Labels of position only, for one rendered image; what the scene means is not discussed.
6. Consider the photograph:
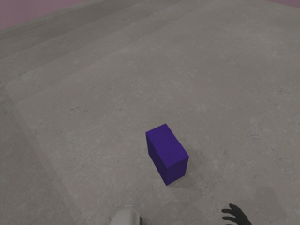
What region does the carton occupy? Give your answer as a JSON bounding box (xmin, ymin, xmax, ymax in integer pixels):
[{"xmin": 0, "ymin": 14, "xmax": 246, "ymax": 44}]
[{"xmin": 145, "ymin": 123, "xmax": 189, "ymax": 186}]

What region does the right robot hand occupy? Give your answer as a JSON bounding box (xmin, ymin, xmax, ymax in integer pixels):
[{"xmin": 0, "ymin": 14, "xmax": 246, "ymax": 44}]
[{"xmin": 221, "ymin": 203, "xmax": 252, "ymax": 225}]

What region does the robot left shin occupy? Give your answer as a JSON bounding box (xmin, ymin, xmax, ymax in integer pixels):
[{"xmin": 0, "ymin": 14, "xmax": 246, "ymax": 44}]
[{"xmin": 124, "ymin": 205, "xmax": 135, "ymax": 211}]

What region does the robot left thigh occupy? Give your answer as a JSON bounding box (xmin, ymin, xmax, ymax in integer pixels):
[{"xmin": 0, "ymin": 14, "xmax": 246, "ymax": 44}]
[{"xmin": 109, "ymin": 208, "xmax": 140, "ymax": 225}]

